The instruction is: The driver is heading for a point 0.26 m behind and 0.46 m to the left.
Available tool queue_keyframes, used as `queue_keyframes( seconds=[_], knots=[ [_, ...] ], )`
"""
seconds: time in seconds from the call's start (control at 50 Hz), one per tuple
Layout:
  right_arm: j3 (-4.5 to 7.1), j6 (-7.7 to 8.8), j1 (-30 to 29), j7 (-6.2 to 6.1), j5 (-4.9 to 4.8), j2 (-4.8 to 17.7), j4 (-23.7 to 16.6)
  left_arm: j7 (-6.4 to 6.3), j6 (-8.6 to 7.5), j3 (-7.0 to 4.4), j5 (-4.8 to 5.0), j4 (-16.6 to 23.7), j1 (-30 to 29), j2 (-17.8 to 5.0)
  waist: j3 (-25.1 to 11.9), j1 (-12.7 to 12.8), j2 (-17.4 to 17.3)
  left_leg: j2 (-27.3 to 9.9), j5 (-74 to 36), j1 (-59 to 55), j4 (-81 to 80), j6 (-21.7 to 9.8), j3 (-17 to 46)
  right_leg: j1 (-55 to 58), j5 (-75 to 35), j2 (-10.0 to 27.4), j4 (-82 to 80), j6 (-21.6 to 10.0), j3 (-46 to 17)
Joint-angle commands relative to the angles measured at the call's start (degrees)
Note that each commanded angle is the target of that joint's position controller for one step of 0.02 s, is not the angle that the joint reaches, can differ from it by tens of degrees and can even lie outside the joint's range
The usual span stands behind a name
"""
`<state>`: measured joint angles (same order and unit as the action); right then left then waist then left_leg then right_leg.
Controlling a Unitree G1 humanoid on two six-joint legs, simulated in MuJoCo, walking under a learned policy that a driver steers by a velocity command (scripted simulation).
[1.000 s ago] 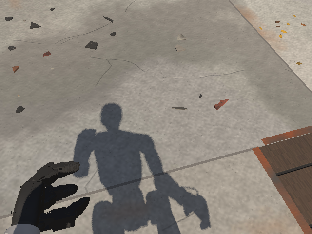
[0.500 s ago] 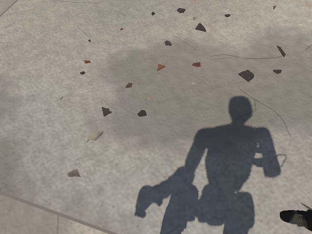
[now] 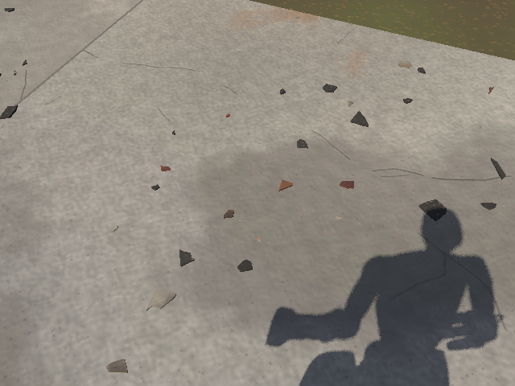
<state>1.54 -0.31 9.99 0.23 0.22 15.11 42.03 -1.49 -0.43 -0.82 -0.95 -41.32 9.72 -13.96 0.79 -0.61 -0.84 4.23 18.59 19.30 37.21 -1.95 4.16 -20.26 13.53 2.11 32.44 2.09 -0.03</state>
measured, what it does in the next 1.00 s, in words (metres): steps on the spot, turning left: left foot, then right foot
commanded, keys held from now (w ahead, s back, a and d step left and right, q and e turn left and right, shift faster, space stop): q+shift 1.00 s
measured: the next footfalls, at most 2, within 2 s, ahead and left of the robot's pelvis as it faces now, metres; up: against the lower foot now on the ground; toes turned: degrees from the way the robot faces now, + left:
left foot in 0.24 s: +0.04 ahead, +0.13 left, +0.00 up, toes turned +12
right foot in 0.76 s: +0.17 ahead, -0.01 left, +0.00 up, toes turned +48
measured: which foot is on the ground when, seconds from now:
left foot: up 0.00-0.22, down 0.24-0.76, up 0.78-1.00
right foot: down 0.00-0.24, up 0.26-0.74, down 0.76-1.00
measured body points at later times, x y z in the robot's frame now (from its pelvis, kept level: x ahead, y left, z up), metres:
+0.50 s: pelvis +0.01 +0.05 +0.02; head +0.04 +0.11 +0.46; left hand +0.10 +0.38 -0.09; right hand +0.24 -0.18 -0.06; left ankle +0.00 +0.12 -0.73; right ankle +0.10 -0.10 -0.66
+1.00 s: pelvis +0.05 +0.03 +0.01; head +0.09 +0.07 +0.46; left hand -0.05 +0.34 -0.08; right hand +0.38 -0.05 -0.08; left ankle -0.06 +0.12 -0.65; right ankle +0.14 -0.04 -0.73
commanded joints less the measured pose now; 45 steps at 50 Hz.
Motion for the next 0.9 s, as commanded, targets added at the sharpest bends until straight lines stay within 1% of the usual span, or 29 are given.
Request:
queue_keyframes(
  seconds=[0.02,0.04,0.06,0.08,0.12,0.18,0.22,0.24,0.26,0.28,0.3,0.32,0.34,0.36,0.4,0.46,0.5,0.56,0.66,0.72,0.74,0.76,0.78,0.8,0.82,0.84,0.86,0.88,0.9],
  knots=[
    [3.45,-1.38,-1.38,-0.39,-0.79,8.81,-4.96,-1.33,-0.1,-4.35,0.51,3.21,1.49,-12.85,-5.15,2.31,14.3,-1.75,7.45,10.45,10.84,1.36,-2.37,13.95,-21.33,19.03,-10.46,-13.48,-17.73],
    [3.82,-1.93,-1.92,-0.26,-1.02,8.63,-5.46,-1.81,-0.05,-4.48,0.14,3.31,2.31,-12.55,-5.18,3.35,13.78,-2.82,13.33,12.9,18.17,2.04,-2.26,14.65,-24.72,21.16,-11.29,-14.95,-18.24],
    [4.03,-2.39,-1.57,-0.22,-1.38,7.81,-5.67,-2.09,0.09,-4.59,0.03,3.3,1.72,-12.1,-4.73,2.95,11.74,-4.18,14.97,14.46,21.25,2.73,-1.86,14.72,-25.42,21.23,-11.68,-14.94,-16.4],
    [3.94,-2.85,-0.76,-0.28,-1.66,6.63,-5.61,-2.19,0.31,-4.77,0.26,3.47,-0.63,-11.7,-4.28,1.89,10.73,-5.65,13.54,13.8,19.6,3.23,-1.97,13.82,-23.73,19.56,-11.79,-13.35,-12.65],
    [3.66,-3.54,-0.06,-0.23,-1.85,5.05,-5.61,-2.05,0.9,-5.23,0.59,3.68,-4.66,-11.72,-4.65,1.16,11.72,-6.33,8.1,8.23,13.82,3.69,-4.39,10.75,-22.58,16.48,-11.9,-10.66,-5.32],
    [4.54,-4.08,1.52,0.59,-1.76,5.78,-6.16,-1.5,1.47,-5.72,1.16,2.9,-6.05,-11.7,-6.2,0.51,11.97,-5.34,0.24,1.23,4.31,2.26,-8.11,9.72,-18.03,15.93,-9.74,-8.88,0.44],
    [5.78,-4.22,5.89,0.53,-1.48,6.77,-4.78,-1.15,1.63,-5.55,1.8,1.68,-5.29,-9.95,-6.55,-1.18,8.19,-2.81,-7.22,-7.22,-5.04,-0.76,-8.68,5.31,-8.0,13.93,-2.42,-5.07,4.72],
    [7.15,-3.94,7.75,-0.15,-1.04,10.7,-4.92,-0.73,1.88,-5.09,1.14,0.75,-2.72,-7.58,-3.98,-1.26,-2.69,-7.03,-17.42,-12.78,-13.09,-4.74,2.23,-3.85,4.09,8.98,9.5,-0.65,9.25],
    [8.87,-2.93,8.34,-0.76,0.2,19.89,-7.14,-0.85,1.7,-3.83,-0.78,5.94,-8.07,-4.95,-2.57,-1.18,-20.18,-21.78,-31.5,-16.34,-18.48,-16.12,29.63,-21.55,24.33,-1.17,26.05,4.06,7.52],
    [8.19,-1.12,9.44,-0.31,2.1,18.06,-7.44,-1.25,0.88,-4.31,-0.39,6.92,-12.87,-6.52,-7.49,-4.23,-13.02,-24.1,-29.16,-16.54,-19.53,-20.66,33.04,-23.26,25.91,-2.25,36.09,2.75,-3.59],
    [7.59,0.21,7.17,-0.44,1.61,16.46,-7.66,-1.36,0.35,-4.65,0.55,6.58,-12.56,-7.65,-7.02,-2.46,-9.04,-21.79,-26.72,-16.63,-18.89,-18.17,28.43,-23.74,21.2,-1.61,37.59,1.1,-5.97],
    [7.22,0.65,3.71,-0.94,-0.14,14.62,-8.11,-1.67,-0.01,-5.17,0.5,5.14,-10.74,-8.6,-6.28,-0.55,-5.3,-18.7,-25.44,-16.32,-17.63,-14.47,24.04,-23.69,15.73,-0.67,36.16,0.49,-6.64],
    [6.53,0.33,1.13,-1.44,-1.58,12.66,-8.66,-2.09,-0.19,-5.56,0.02,4.33,-9.84,-9.5,-6.34,0.32,-4.39,-17.14,-25.93,-16.16,-16.76,-11.94,21.6,-23.14,12.17,-0.17,33.85,0.58,-6.97],
    [6.07,-0.18,0.16,-2.03,-1.92,11.74,-9.06,-2.01,-0.37,-5.78,-0.05,4.19,-9.54,-9.65,-6.97,0.97,-5.13,-15.53,-27.72,-14.55,-16.39,-10.86,19.95,-20.31,9.81,-0.7,32.98,0.92,-6.89],
    [5.88,-0.88,1.07,-2.86,-1.43,11.24,-9.59,-1.23,-0.67,-5.48,0.44,4.15,-9.05,-8.17,-8.52,1.09,-5.16,-13.68,-30.34,-14.73,-15.76,-10.52,19.14,-17.91,6.38,-3.1,31.25,1.63,-6.56],
    [6.3,-1.36,2.22,-3.56,-1.54,12.1,-10.07,-0.62,-0.72,-4.91,0.87,4.56,-10.57,-6.71,-7.8,0.49,-4.8,-12.57,-28.17,-16.08,-15.28,-10.06,21.33,-17.8,4.64,-5.32,22.83,2.37,-7.41],
    [6.53,-1.75,1.85,-3.8,-1.5,12.45,-10.73,-0.35,-0.7,-4.89,1.01,4.69,-11.29,-6.72,-7.07,0.34,-5.9,-11.89,-24.81,-15.27,-15.13,-9.69,23.43,-16.51,4.05,-6.17,18.42,2.76,-8.17],
    [6.76,-2.23,1.06,-3.73,-1.34,12.7,-11.76,0.0,-0.88,-5.07,1.17,4.69,-11.75,-7.19,-6.36,-0.06,-7.12,-10.86,-22.32,-13.06,-14.73,-9.3,26.65,-13.31,3.8,-7.07,13.84,2.96,-8.97],
    [6.9,-2.88,-0.12,-3.06,-1.44,13.02,-13.19,0.76,-1.99,-5.45,1.39,4.88,-11.62,-8.05,-6.65,-0.86,-8.1,-9.48,-25.9,-13.16,-12.37,-9.0,31.97,-7.62,5.03,-7.55,6.04,2.01,-9.91],
    [6.77,-3.13,-2.46,-2.53,-2.0,13.1,-14.36,1.3,-2.48,-6.2,1.55,4.16,-8.66,-9.31,-6.66,0.5,-8.44,-6.91,-24.23,-10.84,-10.83,-7.44,33.99,0.92,2.01,-7.2,-4.47,1.07,-8.97],
    [6.49,-3.18,-3.66,-2.38,-2.46,12.72,-14.75,1.25,-2.52,-6.56,1.49,3.48,-6.77,-9.57,-6.61,1.8,-7.42,-4.91,-19.86,-8.28,-9.15,-5.97,33.0,6.22,-4.02,-6.17,-11.07,0.52,-7.96],
    [5.77,-3.3,-1.02,-2.19,-2.45,10.38,-14.42,1.05,-2.2,-6.97,1.22,3.34,-6.16,-10.92,-8.77,0.61,-1.72,-1.17,-2.68,-3.38,-3.08,-3.49,28.98,14.43,-9.4,0.58,-13.87,-2.11,-11.76],
    [4.74,-3.18,5.1,-1.83,-1.49,7.12,-13.33,0.57,-1.38,-6.97,0.41,5.01,-8.04,-13.59,-9.91,-3.07,11.23,6.42,17.1,5.17,9.81,-0.64,18.48,20.96,-20.81,12.57,-12.59,-7.64,-22.13],
    [6.54,-2.57,3.94,-1.67,-2.11,12.57,-14.75,0.73,-1.38,-7.11,-1.43,4.97,-6.84,-13.76,-6.35,-2.41,17.09,6.34,19.83,13.8,20.7,2.41,12.81,16.07,-22.5,20.28,-15.21,-15.61,-32.27],
    [7.59,-2.42,3.13,-1.58,-1.67,16.54,-13.71,0.42,-1.53,-6.64,-0.93,6.02,-8.6,-11.38,-4.08,-2.13,12.03,1.42,14.9,15.33,27.08,4.53,10.6,14.09,-18.28,19.53,-15.49,-16.47,-28.47],
    [7.92,-2.78,2.81,-1.57,-1.73,16.96,-12.71,-0.18,-1.27,-5.97,-0.32,6.41,-10.28,-9.01,-2.62,-1.94,8.79,-0.45,10.06,15.69,29.37,5.32,8.91,12.61,-12.42,15.53,-14.96,-14.31,-21.83],
    [7.61,-3.46,3.39,-1.67,-1.54,15.31,-11.71,-0.83,-0.8,-5.47,0.07,6.95,-10.51,-8.26,-2.52,-1.75,6.74,-1.25,6.92,15.9,32.75,5.98,7.43,12.2,-8.92,12.79,-14.52,-12.79,-17.58],
    [7.03,-3.77,3.99,-1.37,-1.56,13.62,-11.93,-1.36,-0.42,-5.25,0.45,6.95,-10.76,-8.5,-1.37,-1.4,6.85,-2.13,4.91,17.18,35.5,6.6,5.54,11.59,-10.27,12.05,-14.8,-13.0,-14.59],
    [6.46,-3.75,3.16,-1.12,-1.96,12.1,-12.45,-1.71,-0.1,-5.1,0.22,6.81,-9.91,-8.97,-0.66,-0.76,7.08,-3.38,3.52,17.91,34.95,6.96,2.9,11.42,-11.95,11.17,-15.56,-13.15,-11.29]
  ],
)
